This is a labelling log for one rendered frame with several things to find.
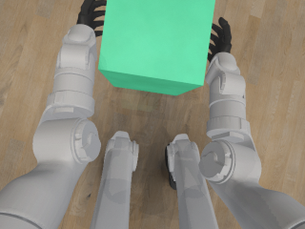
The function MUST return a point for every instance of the robot left upper arm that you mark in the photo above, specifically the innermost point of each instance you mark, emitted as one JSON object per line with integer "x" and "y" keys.
{"x": 40, "y": 198}

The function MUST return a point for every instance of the carton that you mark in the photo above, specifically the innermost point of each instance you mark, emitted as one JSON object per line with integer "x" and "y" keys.
{"x": 156, "y": 46}

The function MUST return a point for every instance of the robot right forearm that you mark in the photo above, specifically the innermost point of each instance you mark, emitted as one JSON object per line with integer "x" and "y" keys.
{"x": 227, "y": 102}

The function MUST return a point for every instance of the robot right upper arm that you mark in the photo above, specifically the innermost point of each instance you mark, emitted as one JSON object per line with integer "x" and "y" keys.
{"x": 233, "y": 171}

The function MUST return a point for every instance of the robot left forearm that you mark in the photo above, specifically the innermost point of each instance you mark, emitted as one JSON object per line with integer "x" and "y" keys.
{"x": 74, "y": 76}

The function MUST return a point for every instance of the right robot thigh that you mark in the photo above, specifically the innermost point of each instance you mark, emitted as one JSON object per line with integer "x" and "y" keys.
{"x": 195, "y": 208}

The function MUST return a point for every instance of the right robot foot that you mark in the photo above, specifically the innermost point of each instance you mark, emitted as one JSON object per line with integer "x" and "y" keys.
{"x": 172, "y": 183}

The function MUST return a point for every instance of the robot left hand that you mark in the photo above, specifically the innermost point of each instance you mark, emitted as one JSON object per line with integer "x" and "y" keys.
{"x": 88, "y": 13}

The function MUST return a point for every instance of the robot right hand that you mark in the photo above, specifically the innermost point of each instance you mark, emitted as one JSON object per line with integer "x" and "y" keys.
{"x": 222, "y": 42}

